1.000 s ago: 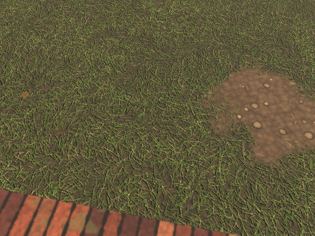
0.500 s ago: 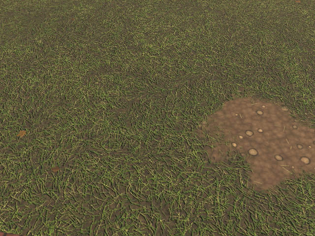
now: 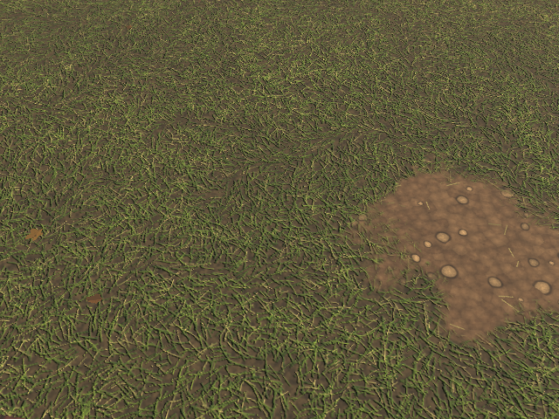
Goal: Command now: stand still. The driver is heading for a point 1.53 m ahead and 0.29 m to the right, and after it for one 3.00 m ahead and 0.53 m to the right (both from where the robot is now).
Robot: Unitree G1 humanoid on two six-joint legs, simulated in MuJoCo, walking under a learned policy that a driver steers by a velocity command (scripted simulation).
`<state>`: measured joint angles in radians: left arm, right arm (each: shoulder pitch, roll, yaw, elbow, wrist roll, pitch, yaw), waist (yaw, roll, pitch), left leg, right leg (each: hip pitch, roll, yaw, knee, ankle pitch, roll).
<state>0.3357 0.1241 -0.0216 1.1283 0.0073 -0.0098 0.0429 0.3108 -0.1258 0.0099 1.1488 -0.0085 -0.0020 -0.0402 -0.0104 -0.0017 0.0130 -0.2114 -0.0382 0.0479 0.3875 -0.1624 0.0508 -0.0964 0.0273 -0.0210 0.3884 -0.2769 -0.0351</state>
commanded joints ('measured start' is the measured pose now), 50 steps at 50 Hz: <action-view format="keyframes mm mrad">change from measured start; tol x16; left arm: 1 79 64 8 -3 -1 -4 3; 37 250 146 69 24 27 -21 -4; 50 49 83 65 -114 19 -59 -58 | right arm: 1 73 -63 -7 2 2 -2 -3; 40 -101 -90 -46 -161 -9 -55 48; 46 416 -232 -106 -22 -3 -49 33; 50 108 -137 -71 -115 -5 -76 31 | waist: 1 1 3 62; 28 6 -5 52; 34 77 -144 254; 43 -81 -62 123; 45 -178 293 -34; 50 16 30 126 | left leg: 1 58 122 -138 -54 93 8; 28 70 114 -126 -37 56 9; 32 -184 3 -28 178 -356 29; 37 -479 88 -13 431 -277 22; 40 -366 79 10 347 -232 19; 43 103 -26 90 172 -110 24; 44 304 21 3 118 -149 40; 45 434 321 -472 -113 -433 128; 46 368 413 -758 -261 -541 196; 50 46 295 -338 -247 -139 137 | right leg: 1 -113 -117 106 -86 118 -25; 27 -92 -119 104 -90 162 -28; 33 -83 -254 359 -231 -565 -176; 38 50 -330 377 -228 -232 -228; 42 -132 -238 198 -105 -6 -163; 44 -337 -127 61 207 192 -100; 46 -590 28 11 799 -226 -48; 50 -493 -125 57 721 25 -48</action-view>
